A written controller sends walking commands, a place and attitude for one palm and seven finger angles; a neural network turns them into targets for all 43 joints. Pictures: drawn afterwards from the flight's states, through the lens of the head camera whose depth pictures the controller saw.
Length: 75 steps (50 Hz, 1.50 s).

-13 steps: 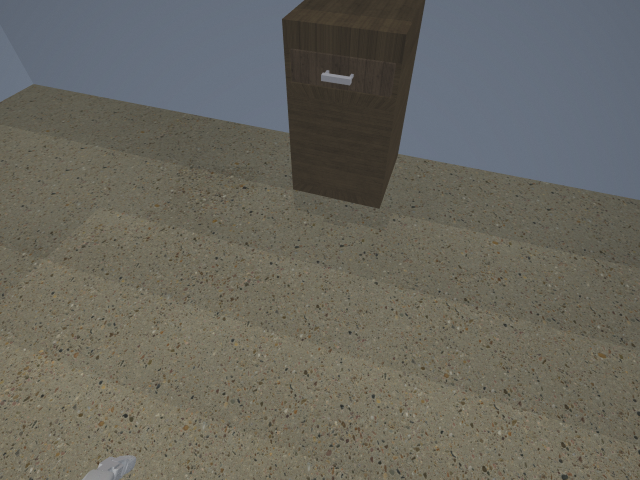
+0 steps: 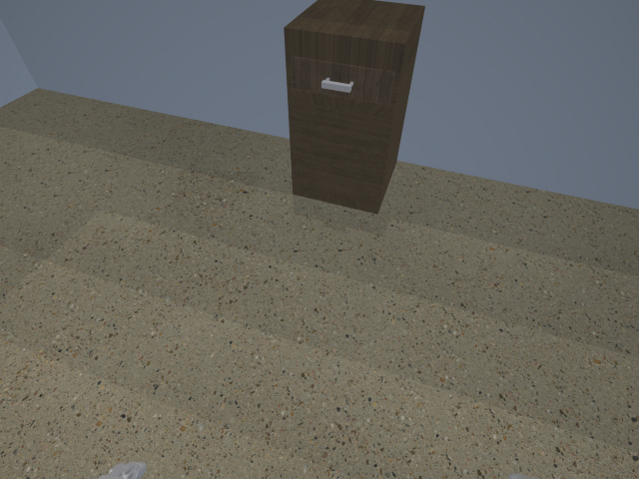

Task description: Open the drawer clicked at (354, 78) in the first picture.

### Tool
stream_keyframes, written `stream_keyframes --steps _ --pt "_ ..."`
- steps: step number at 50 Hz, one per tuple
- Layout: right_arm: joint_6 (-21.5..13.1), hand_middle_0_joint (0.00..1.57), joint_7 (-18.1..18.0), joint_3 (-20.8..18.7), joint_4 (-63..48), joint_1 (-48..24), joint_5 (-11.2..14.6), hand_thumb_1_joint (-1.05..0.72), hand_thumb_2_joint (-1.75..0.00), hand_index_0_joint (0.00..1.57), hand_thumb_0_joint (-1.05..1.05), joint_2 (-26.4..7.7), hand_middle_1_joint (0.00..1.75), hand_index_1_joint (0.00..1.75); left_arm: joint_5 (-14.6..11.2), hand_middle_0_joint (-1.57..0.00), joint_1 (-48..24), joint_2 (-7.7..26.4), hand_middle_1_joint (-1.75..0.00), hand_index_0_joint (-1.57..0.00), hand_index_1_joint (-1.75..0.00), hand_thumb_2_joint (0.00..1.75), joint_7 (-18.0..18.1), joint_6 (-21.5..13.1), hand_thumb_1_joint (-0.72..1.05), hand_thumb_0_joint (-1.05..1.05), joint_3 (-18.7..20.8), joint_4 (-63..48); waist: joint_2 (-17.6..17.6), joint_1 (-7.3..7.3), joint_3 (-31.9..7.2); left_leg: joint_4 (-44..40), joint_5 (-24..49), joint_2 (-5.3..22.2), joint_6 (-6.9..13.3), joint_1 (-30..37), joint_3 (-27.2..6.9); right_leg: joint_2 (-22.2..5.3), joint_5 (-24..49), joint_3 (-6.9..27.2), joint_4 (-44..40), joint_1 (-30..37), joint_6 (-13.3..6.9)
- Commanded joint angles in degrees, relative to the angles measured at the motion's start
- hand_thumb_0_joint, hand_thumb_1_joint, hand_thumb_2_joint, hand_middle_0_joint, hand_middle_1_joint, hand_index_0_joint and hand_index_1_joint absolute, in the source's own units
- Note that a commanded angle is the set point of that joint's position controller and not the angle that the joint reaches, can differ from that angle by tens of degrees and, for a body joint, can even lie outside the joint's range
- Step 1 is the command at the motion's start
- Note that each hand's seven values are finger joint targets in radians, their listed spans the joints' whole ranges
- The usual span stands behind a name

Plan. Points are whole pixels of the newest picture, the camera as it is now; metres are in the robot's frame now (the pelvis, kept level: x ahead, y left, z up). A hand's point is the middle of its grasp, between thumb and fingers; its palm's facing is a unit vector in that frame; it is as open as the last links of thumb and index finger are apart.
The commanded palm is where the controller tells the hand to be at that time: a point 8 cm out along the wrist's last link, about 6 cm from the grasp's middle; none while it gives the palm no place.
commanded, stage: stand and wait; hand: left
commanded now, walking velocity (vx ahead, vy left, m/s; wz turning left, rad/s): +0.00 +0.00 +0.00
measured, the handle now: (338, 84) +1.44 +0.01 -0.16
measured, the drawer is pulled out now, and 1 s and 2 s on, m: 0.00 0.00 0.00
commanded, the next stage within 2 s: look at it before walking up in 0.58 s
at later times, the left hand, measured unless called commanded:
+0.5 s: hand out of the picture +0.05 +0.25 -0.15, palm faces -0.03 -0.94 -0.34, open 7.4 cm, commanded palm none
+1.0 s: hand out of the picture +0.06 +0.25 -0.15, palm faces -0.03 -0.94 -0.33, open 7.4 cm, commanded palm none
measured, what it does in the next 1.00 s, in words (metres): stands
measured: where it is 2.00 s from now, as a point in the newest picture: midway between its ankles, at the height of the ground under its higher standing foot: outside the picture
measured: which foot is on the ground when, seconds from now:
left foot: down 0.00-1.00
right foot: down 0.00-1.00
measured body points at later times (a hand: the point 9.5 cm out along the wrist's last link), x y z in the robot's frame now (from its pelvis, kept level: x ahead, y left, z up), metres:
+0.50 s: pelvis -0.02 +0.00 +0.00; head -0.02 -0.01 +0.45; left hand +0.06 +0.30 -0.13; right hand +0.05 -0.30 -0.13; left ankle -0.01 +0.13 -0.74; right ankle -0.01 -0.11 -0.74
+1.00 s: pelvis -0.01 +0.00 +0.01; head -0.01 +0.00 +0.46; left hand +0.06 +0.30 -0.13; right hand +0.06 -0.29 -0.13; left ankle -0.01 +0.13 -0.74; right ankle -0.01 -0.11 -0.74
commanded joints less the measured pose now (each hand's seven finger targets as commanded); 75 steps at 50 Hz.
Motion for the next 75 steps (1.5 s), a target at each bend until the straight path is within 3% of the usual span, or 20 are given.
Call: stream_keyframes --steps 1,25,44,64,65,66,69,70,72,74,75 --pt "-1.57 0.20 -1.02 -3.20 -3.01 -2.70 -0.05 -0.90 -0.90 0.20 0.00 -11.79 0.30 0.30 -0.06 -0.20 -2.56 12.50 -0.30 -0.20 -0.30 0.90 0.83 -1.41 0.90 0.00 2.97 -3.21 -0.25 0.04 -3.35 -4.45 12.12 5.76 2.70 1.12 -3.80 -6.45 12.27 5.69 -6.10 0.29 -1.89" --pt "-1.51 0.20 -0.78 -2.60 2.39 -0.64 0.29 -0.90 -0.90 0.20 0.00 -12.55 0.30 0.30 -0.09 -0.20 -1.55 12.69 -0.30 -0.20 -0.30 0.90 0.61 -1.39 0.90 0.00 2.67 1.52 -1.02 0.17 -0.92 -8.10 6.01 6.18 2.30 0.25 -4.81 -6.57 3.68 6.85 -10.55 -0.29 -1.66" --pt "-1.66 0.20 -0.79 -2.54 2.98 -0.88 0.37 -0.90 -0.90 0.20 0.00 -12.50 0.30 0.30 0.01 -0.20 -1.47 12.31 -0.30 -0.20 -0.30 0.90 0.67 -1.43 0.90 0.00 2.51 1.84 0.40 0.18 -1.28 -8.82 8.78 6.62 2.27 1.13 -5.09 -6.45 7.90 6.04 -10.02 0.56 -1.36" --pt "-1.62 0.20 -0.80 -2.57 3.15 -1.48 0.54 -0.90 -0.90 0.20 0.00 -12.46 0.30 0.30 0.02 -0.20 -0.89 12.51 -0.30 -0.20 -0.30 0.90 0.77 -1.74 0.90 0.00 2.49 2.23 -0.46 0.10 -2.90 -8.72 11.87 6.90 2.14 3.40 -4.51 -6.87 12.53 5.94 -10.42 2.31 -1.35" --pt "-1.14 0.20 -0.64 -1.42 4.15 0.21 0.26 -0.90 -0.90 0.20 0.00 -7.88 0.30 0.30 -0.15 -0.20 1.26 7.90 -0.30 -0.20 -0.30 0.90 0.95 -1.26 0.90 0.00 1.58 3.37 -0.57 0.19 -3.73 -8.10 9.98 6.62 1.50 3.43 -3.84 -6.83 9.89 5.55 -10.50 2.89 -0.66" --pt "-0.50 0.20 -0.47 -0.73 4.81 2.38 0.06 -0.90 -0.90 0.20 0.00 -4.84 0.30 0.30 -0.03 -0.20 3.40 5.23 -0.30 -0.20 -0.30 0.90 1.03 -0.62 0.90 0.00 0.94 4.18 -1.32 0.21 -3.31 -7.41 4.49 5.95 1.04 2.71 -3.11 -6.49 2.33 5.62 -10.35 2.27 -0.32" --pt "0.28 0.20 -0.06 -1.05 4.65 4.30 -0.52 -0.90 -0.90 0.20 0.00 -4.35 0.30 0.30 0.60 -0.20 6.52 6.41 -0.30 -0.20 -0.30 0.90 0.33 0.19 0.90 0.00 1.64 4.28 -3.65 0.92 2.79 -4.96 -12.63 3.36 1.47 -4.97 -1.98 -6.94 -17.21 9.04 -12.88 -1.07 -1.70" --pt "0.34 0.20 0.00 -1.13 4.22 4.56 -0.64 -0.90 -0.90 0.20 0.00 -4.11 0.30 0.30 0.70 -0.20 7.32 6.96 -0.30 -0.20 -0.30 0.90 0.15 0.27 0.90 0.00 2.06 4.00 -5.09 1.19 5.00 -2.58 -14.33 2.25 1.42 -7.97 -1.25 -7.67 -20.65 10.90 -13.82 -1.59 -2.65" --pt "0.27 0.20 0.06 -1.38 3.28 5.33 -0.59 -0.90 -0.90 0.20 0.00 -3.06 0.30 0.30 0.74 -0.20 10.22 8.25 -0.30 -0.20 -0.30 0.90 0.17 0.15 0.90 0.00 2.98 3.68 -9.60 1.86 6.63 5.18 -13.58 0.78 1.33 -12.51 2.03 -11.64 -26.53 15.70 -17.28 -0.79 -5.24" --pt "-0.47 0.20 0.13 -1.71 2.39 5.96 -0.45 -0.90 -0.90 0.20 0.00 -2.05 0.30 0.30 0.58 -0.20 11.66 8.00 -0.30 -0.20 -0.30 0.90 0.38 -0.73 0.90 0.00 3.62 3.37 -9.87 1.48 7.21 9.47 -9.90 1.94 1.49 -13.63 3.05 -15.09 -23.17 18.51 -18.32 -0.23 -8.01" --pt "-0.91 0.20 0.16 -1.80 2.38 7.27 -0.33 -0.90 -0.90 0.20 0.00 -1.49 0.30 0.30 0.53 -0.20 11.49 7.55 -0.30 -0.20 -0.30 0.90 0.41 -1.13 0.90 0.00 3.85 3.00 -8.56 0.79 6.58 8.41 -8.82 2.32 1.68 -12.34 2.90 -15.01 -19.21 17.04 -16.66 -0.07 -8.44"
